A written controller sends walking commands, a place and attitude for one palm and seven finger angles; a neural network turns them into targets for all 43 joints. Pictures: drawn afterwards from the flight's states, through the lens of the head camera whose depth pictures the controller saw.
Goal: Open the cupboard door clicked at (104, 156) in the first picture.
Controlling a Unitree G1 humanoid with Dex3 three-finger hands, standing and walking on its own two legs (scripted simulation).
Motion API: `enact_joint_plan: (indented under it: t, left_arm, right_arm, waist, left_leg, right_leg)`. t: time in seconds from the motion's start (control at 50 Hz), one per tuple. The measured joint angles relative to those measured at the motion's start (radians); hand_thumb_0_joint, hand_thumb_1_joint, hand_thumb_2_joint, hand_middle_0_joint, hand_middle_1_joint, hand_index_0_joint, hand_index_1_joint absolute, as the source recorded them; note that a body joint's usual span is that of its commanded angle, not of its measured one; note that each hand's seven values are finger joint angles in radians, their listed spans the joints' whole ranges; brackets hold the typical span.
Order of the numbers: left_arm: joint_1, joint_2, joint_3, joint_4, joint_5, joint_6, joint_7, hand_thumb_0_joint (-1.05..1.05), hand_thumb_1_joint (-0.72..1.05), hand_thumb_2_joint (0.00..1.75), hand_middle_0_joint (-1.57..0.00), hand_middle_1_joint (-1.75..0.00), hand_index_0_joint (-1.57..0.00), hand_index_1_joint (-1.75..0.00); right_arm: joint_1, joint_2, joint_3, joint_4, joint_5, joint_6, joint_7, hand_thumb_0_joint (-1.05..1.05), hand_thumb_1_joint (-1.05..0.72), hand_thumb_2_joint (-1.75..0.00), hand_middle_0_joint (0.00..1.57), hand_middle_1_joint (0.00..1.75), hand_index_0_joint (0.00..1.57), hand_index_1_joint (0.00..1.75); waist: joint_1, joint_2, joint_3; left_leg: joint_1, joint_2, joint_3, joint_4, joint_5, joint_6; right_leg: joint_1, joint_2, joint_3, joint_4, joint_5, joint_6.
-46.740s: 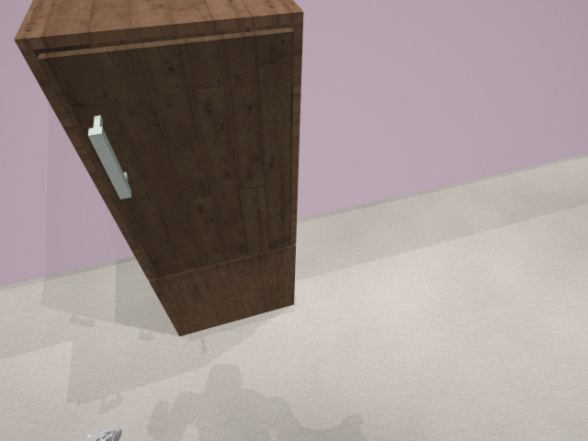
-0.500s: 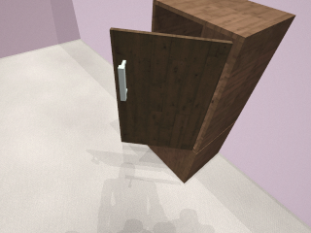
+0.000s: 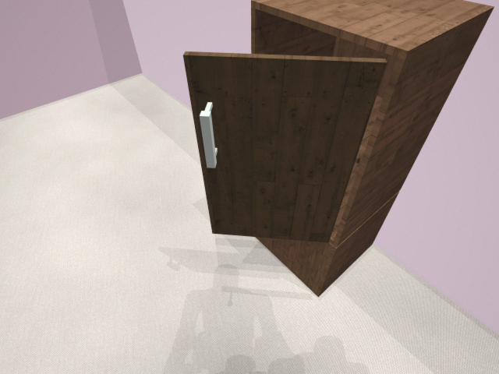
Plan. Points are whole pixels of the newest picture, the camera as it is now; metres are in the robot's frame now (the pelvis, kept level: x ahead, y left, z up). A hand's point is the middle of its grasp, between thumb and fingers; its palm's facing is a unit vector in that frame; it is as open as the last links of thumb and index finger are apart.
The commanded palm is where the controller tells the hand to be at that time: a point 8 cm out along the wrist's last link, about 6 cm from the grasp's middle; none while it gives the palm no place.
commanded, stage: look again from close up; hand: left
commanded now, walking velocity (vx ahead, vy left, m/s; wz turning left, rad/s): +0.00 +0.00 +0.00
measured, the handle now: (210, 135) +0.59 +0.13 +0.07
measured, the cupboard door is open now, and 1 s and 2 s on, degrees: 44 44 44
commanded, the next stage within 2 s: raise the hand with hooked fingers in 0.10 s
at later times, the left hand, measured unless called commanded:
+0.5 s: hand (155, 306) +0.22 +0.17 +0.00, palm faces +0.18 -0.98 -0.07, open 16.4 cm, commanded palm +0.13 +0.22 -0.04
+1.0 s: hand (152, 308) +0.23 +0.18 -0.01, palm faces -0.11 -0.99 -0.05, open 15.2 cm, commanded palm +0.19 +0.25 +0.01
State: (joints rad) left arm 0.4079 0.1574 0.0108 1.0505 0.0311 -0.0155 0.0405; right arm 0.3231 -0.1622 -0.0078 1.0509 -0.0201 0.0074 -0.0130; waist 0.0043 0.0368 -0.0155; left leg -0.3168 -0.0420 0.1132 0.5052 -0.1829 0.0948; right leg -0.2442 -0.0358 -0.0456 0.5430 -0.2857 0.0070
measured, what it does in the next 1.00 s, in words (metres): lowers itself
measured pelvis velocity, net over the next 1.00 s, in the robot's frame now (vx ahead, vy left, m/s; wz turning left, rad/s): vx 0.02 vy -0.05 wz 0.04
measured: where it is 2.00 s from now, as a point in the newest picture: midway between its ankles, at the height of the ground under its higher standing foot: outside the picture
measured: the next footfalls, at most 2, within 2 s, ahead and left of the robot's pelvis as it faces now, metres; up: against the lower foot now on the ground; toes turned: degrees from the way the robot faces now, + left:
none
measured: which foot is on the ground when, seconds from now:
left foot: down 0.00-1.00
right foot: down 0.00-1.00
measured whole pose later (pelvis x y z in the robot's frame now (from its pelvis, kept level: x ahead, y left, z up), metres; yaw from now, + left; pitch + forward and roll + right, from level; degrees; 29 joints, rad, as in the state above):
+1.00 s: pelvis +0.02 -0.05 -0.06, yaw +2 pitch +12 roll -2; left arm 0.31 0.34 0.30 0.12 -0.37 -0.32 -0.56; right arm 0.21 -0.23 0.03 0.59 0.05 -0.21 -0.07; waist 0.00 0.04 -0.09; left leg -0.81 0.03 0.01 1.03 -0.43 0.02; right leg -0.69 0.04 -0.14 0.99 -0.51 -0.06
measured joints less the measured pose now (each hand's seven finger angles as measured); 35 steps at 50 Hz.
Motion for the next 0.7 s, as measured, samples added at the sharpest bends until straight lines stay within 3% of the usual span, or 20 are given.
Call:
enact_joint_plan:
  t: [0.22, 0.24, 0.26, 0.3, 0.34, 0.42, 0.48, 0.54, 0.58, 0.64, 0.7]
  left_arm:
    - [-0.029, -0.011, -0.032, 0.025, 0.010, -0.001, -0.006, -0.03, -0.50, 0.29, -0.15, -0.30, -0.15, -0.30]
    - [0.029, 0.002, -0.058, -0.125, 0.007, 0.057, -0.009, -0.05, -0.51, 0.29, -0.15, -0.30, -0.15, -0.30]
    - [0.112, 0.025, -0.078, -0.311, 0.000, 0.075, -0.010, -0.09, -0.54, 0.28, -0.15, -0.30, -0.15, -0.30]
    - [0.232, 0.073, -0.089, -0.586, -0.034, 0.035, 0.027, -0.15, -0.62, 0.25, -0.15, -0.31, -0.16, -0.31]
    - [0.267, 0.092, -0.079, -0.772, -0.096, 0.019, 0.050, -0.17, -0.62, 0.21, -0.16, -0.32, -0.16, -0.32]
    - [0.172, 0.051, -0.021, -0.964, -0.182, -0.087, 0.044, -0.13, -0.58, 0.22, -0.16, -0.36, -0.16, -0.36]
    - [0.047, 0.029, 0.047, -0.975, -0.210, -0.258, -0.031, -0.09, -0.54, 0.24, -0.16, -0.39, -0.17, -0.39]
    - [-0.030, 0.019, 0.104, -0.933, -0.242, -0.409, -0.176, -0.06, -0.52, 0.26, -0.17, -0.43, -0.17, -0.43]
    - [-0.022, 0.028, 0.125, -0.921, -0.244, -0.468, -0.285, -0.04, -0.51, 0.27, -0.17, -0.46, -0.17, -0.46]
    - [0.058, 0.072, 0.151, -0.952, -0.238, -0.455, -0.393, -0.03, -0.50, 0.28, -0.18, -0.50, -0.18, -0.51]
    - [0.162, 0.104, 0.195, -1.024, -0.283, -0.414, -0.406, -0.03, -0.50, 0.29, -0.19, -0.55, -0.20, -0.55]
  right_arm:
    - [-0.050, -0.006, 0.011, 0.005, 0.009, -0.025, 0.001, 0.00, -0.92, -0.89, 0.20, 0.30, 0.20, 0.30]
    - [-0.040, -0.008, 0.020, -0.043, 0.022, -0.026, -0.006, 0.00, -0.92, -0.89, 0.20, 0.30, 0.20, 0.30]
    - [-0.019, -0.009, 0.032, -0.092, 0.037, -0.068, -0.021, 0.01, -0.92, -0.89, 0.20, 0.30, 0.20, 0.30]
    - [0.020, -0.017, 0.039, -0.158, 0.057, -0.168, -0.045, 0.01, -0.91, -0.89, 0.20, 0.30, 0.20, 0.30]
    - [0.032, -0.038, 0.029, -0.224, 0.076, -0.221, -0.054, 0.01, -0.91, -0.89, 0.20, 0.30, 0.20, 0.30]
    - [-0.018, -0.102, 0.018, -0.302, 0.084, -0.264, -0.071, 0.01, -0.91, -0.89, 0.20, 0.30, 0.20, 0.30]
    - [-0.085, -0.099, 0.010, -0.351, 0.060, -0.272, -0.061, 0.01, -0.91, -0.89, 0.20, 0.30, 0.20, 0.30]
    - [-0.135, -0.075, -0.006, -0.412, 0.045, -0.269, -0.023, 0.01, -0.91, -0.89, 0.20, 0.30, 0.20, 0.30]
    - [-0.158, -0.068, -0.018, -0.455, 0.041, -0.262, 0.003, 0.01, -0.91, -0.89, 0.20, 0.30, 0.20, 0.30]
    - [-0.178, -0.067, -0.035, -0.511, 0.043, -0.235, 0.019, 0.01, -0.91, -0.89, 0.20, 0.30, 0.20, 0.30]
    - [-0.176, -0.063, -0.046, -0.540, 0.047, -0.211, 0.004, 0.01, -0.91, -0.89, 0.20, 0.30, 0.20, 0.30]
  waist:
    - [-0.001, -0.049, 0.026]
    - [-0.008, -0.055, 0.037]
    - [-0.011, -0.068, 0.041]
    - [-0.008, -0.083, 0.016]
    - [-0.014, -0.066, 0.005]
    - [-0.024, 0.015, -0.024]
    - [-0.030, 0.003, -0.071]
    - [-0.025, -0.051, -0.103]
    - [-0.026, -0.079, -0.109]
    - [-0.018, -0.093, -0.107]
    - [0.001, -0.081, -0.102]
  left_leg:
    - [0.030, 0.006, 0.003, -0.042, 0.003, -0.008]
    - [0.027, 0.008, 0.002, -0.024, -0.007, -0.009]
    - [0.028, 0.006, 0.007, -0.013, -0.017, -0.009]
    - [0.019, -0.007, 0.012, 0.003, -0.034, -0.017]
    - [0.005, -0.021, 0.002, 0.033, -0.050, -0.018]
    - [-0.065, -0.019, -0.032, 0.130, -0.092, -0.015]
    - [-0.188, -0.006, -0.038, 0.235, -0.130, -0.022]
    - [-0.323, 0.020, -0.036, 0.356, -0.178, -0.032]
    - [-0.391, 0.038, -0.042, 0.430, -0.213, -0.042]
    - [-0.443, 0.059, -0.058, 0.505, -0.253, -0.049]
    - [-0.445, 0.071, -0.080, 0.532, -0.276, -0.070]
  right_leg:
    - [0.037, 0.009, 0.005, -0.063, 0.020, 0.009]
    - [0.036, 0.010, 0.004, -0.050, 0.013, 0.009]
    - [0.028, 0.007, 0.008, -0.022, -0.004, -0.002]
    - [-0.008, -0.001, 0.016, 0.049, -0.050, -0.027]
    - [-0.028, 0.000, 0.008, 0.078, -0.063, -0.037]
    - [-0.065, 0.002, -0.022, 0.126, -0.087, -0.013]
    - [-0.183, 0.010, -0.030, 0.225, -0.128, -0.019]
    - [-0.318, 0.029, -0.029, 0.342, -0.176, -0.043]
    - [-0.381, 0.043, -0.036, 0.405, -0.206, -0.056]
    - [-0.423, 0.063, -0.051, 0.461, -0.240, -0.073]
    - [-0.411, 0.077, -0.070, 0.465, -0.255, -0.084]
